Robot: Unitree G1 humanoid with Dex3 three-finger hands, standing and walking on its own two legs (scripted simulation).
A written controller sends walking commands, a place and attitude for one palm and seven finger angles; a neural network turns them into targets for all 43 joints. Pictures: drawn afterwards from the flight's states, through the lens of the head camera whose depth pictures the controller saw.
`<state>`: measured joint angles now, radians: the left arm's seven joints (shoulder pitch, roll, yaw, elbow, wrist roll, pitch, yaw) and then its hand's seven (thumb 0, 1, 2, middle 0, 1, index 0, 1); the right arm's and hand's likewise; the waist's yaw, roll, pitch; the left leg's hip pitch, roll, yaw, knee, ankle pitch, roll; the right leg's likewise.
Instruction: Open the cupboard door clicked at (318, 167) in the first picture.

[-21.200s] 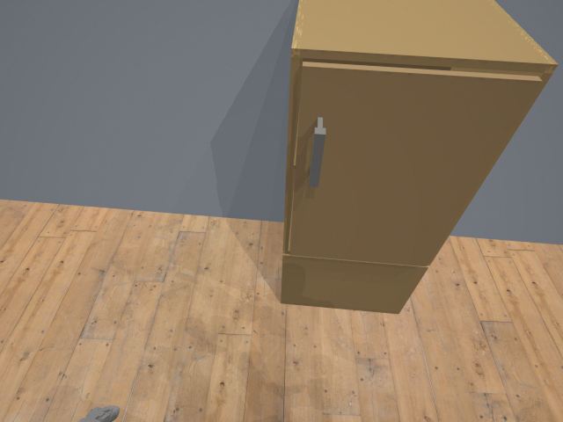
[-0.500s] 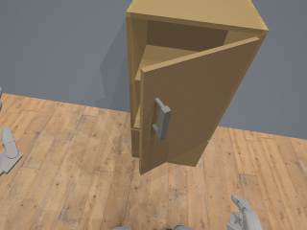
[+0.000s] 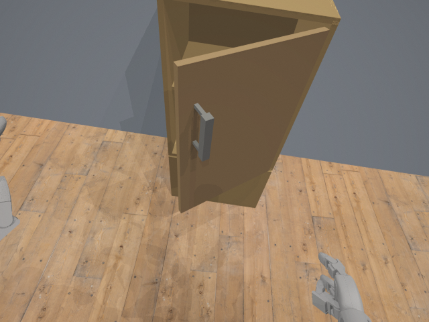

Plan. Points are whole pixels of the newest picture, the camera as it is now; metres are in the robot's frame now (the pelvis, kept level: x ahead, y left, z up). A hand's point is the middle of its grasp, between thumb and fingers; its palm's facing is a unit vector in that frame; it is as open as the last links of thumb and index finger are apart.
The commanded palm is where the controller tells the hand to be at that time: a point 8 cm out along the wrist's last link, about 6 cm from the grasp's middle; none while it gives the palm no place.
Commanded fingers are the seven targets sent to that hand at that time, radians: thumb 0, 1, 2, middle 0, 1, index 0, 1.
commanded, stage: stop stepping back and stand still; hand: left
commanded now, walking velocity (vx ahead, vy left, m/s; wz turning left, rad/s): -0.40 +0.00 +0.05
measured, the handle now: (201, 133) +0.51 +0.06 +0.03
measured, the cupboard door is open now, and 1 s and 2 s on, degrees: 38 38 38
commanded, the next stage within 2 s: let the arm hang, fingers relaxed in 0.82 s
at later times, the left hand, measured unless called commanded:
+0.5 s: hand out of the picture +0.01 +0.23 +0.19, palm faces +0.53 -0.73 -0.44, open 7.5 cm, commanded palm -0.04 +0.26 +0.18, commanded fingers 0.00 0.90 0.90 -0.20 -0.30 -0.20 -0.30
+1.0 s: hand out of the picture +0.01 +0.22 +0.08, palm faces +0.37 -0.77 -0.53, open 7.4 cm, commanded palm none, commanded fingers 0.00 0.90 0.90 -0.20 -0.30 -0.20 -0.30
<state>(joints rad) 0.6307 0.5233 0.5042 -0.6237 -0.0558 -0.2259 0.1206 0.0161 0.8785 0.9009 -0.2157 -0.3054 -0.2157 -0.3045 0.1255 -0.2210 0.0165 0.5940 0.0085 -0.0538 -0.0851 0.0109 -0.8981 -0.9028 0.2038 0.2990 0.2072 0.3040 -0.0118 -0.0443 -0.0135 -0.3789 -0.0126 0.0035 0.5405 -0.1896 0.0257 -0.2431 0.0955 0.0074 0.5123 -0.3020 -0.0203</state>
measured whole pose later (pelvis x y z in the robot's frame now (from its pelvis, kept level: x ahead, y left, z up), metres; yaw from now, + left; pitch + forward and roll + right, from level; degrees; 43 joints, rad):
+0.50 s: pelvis -0.16 -0.05 +0.01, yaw +3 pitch +1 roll +3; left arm 0.53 0.38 0.41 -0.41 -0.02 -0.20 0.15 0.02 0.88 0.90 -0.21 -0.30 -0.21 -0.30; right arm 0.30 -0.22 0.00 0.71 -0.01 -0.09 -0.07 0.01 -0.90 -0.90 0.21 0.30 0.21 0.30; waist 0.02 -0.04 -0.11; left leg -0.57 0.01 0.02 1.11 -0.22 -0.02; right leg -0.24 0.00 -0.05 0.43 -0.23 -0.07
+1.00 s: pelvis -0.18 -0.06 -0.02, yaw +5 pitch -2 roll +2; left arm 0.37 0.38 0.26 -0.08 0.04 -0.11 0.07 0.01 0.89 0.90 -0.20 -0.30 -0.20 -0.30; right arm 0.24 -0.20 -0.01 0.73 -0.01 -0.05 -0.01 0.01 -0.90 -0.90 0.20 0.30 0.21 0.30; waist 0.01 0.04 -0.03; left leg -0.32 0.03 0.02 0.87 -0.58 -0.02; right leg -0.39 -0.04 -0.13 0.70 -0.27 -0.08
